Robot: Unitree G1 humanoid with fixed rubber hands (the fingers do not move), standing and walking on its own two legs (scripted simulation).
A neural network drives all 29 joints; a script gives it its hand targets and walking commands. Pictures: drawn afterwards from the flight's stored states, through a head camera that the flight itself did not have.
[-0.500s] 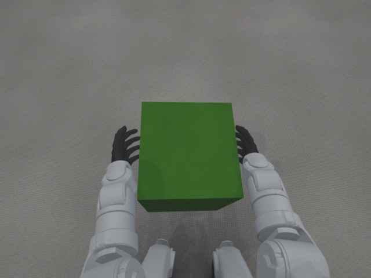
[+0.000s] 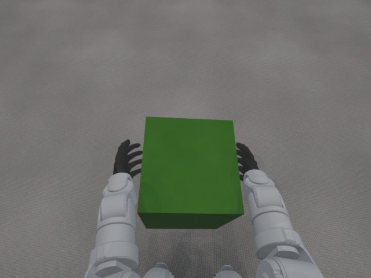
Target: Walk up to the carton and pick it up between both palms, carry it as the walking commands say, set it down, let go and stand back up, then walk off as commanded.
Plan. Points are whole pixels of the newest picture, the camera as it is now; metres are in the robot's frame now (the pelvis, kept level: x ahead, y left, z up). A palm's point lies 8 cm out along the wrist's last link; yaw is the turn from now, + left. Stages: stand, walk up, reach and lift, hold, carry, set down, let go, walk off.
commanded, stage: reach and lift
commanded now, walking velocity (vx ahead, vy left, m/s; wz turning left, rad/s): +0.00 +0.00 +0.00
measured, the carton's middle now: (185, 179) +0.37 +0.04 -0.09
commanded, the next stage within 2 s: none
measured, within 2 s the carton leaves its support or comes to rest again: neither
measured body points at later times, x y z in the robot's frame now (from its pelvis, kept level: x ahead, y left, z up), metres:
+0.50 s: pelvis +0.01 +0.00 +0.04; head +0.03 -0.02 +0.49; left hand +0.34 +0.17 +0.06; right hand +0.36 -0.12 +0.03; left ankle +0.04 +0.14 -0.69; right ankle +0.05 -0.12 -0.69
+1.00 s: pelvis +0.01 -0.01 +0.05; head -0.04 -0.01 +0.50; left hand +0.32 +0.17 +0.11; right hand +0.35 -0.12 +0.09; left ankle +0.04 +0.14 -0.69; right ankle +0.05 -0.12 -0.69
